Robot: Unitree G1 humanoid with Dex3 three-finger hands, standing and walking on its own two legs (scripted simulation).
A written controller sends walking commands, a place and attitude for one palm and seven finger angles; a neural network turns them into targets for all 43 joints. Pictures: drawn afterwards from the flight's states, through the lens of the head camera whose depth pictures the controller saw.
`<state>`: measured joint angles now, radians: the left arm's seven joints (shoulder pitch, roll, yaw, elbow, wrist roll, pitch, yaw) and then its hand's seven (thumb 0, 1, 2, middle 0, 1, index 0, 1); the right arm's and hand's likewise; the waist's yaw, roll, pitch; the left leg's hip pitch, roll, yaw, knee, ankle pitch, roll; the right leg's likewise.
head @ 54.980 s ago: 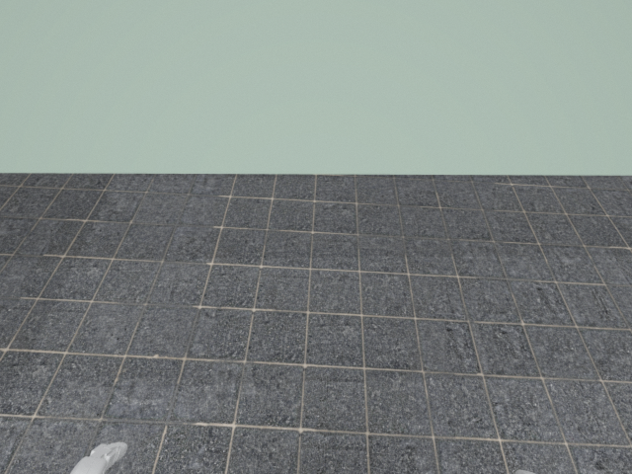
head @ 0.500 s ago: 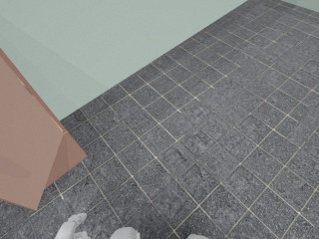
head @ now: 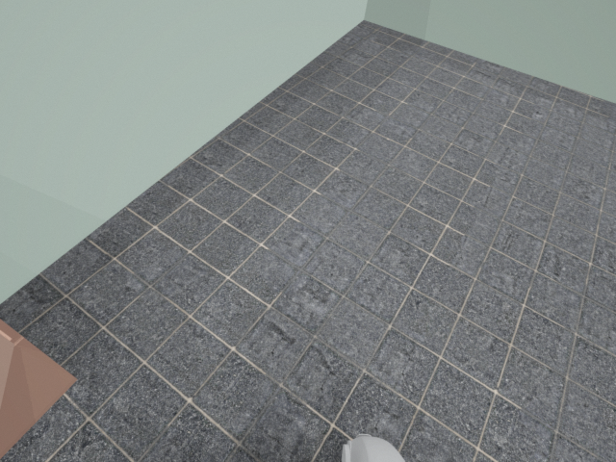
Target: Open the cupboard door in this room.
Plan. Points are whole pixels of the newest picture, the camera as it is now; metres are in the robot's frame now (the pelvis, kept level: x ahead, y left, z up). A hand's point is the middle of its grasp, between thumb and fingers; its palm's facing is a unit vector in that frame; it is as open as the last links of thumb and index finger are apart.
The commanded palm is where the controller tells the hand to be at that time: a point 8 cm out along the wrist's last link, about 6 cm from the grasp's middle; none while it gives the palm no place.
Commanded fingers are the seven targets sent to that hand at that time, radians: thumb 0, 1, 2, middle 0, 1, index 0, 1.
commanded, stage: walk to a spot facing it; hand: left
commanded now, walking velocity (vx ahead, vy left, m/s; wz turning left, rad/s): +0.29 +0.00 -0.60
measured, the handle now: out of the picture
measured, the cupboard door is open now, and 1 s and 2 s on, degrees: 45 45 45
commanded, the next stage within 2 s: turn to face it in 1.08 s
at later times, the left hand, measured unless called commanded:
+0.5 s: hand (276, 365) +0.29 +0.06 -0.16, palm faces -0.25 -0.94 -0.24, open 7.3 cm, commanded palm none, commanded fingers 0.00 0.90 0.90 -0.20 -0.30 -0.20 -0.30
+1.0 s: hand (304, 309) +0.41 +0.02 -0.19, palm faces -0.31 -0.94 -0.14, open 7.4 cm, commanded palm none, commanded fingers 0.00 0.90 0.90 -0.20 -0.30 -0.20 -0.30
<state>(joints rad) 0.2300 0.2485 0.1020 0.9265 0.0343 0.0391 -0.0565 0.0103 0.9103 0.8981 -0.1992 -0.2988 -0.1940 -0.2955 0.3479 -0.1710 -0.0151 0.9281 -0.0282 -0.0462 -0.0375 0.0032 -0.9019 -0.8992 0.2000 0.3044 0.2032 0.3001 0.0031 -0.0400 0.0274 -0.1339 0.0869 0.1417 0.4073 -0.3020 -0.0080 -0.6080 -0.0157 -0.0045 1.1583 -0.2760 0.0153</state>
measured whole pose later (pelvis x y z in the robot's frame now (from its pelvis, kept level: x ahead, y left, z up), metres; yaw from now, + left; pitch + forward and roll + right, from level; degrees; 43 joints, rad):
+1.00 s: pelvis +0.43 -0.16 -0.02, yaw -25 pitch +0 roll +0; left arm 0.45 0.14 0.04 1.14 0.01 -0.04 0.01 0.01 0.91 0.90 -0.20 -0.30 -0.20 -0.30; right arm 0.15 -0.13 -0.02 0.95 -0.02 -0.08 -0.02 0.00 -0.90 -0.90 0.20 0.30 0.20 0.30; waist 0.03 -0.05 0.04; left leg -0.31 0.01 0.16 0.58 -0.28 0.06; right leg -0.34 0.04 0.00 1.28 -0.39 -0.05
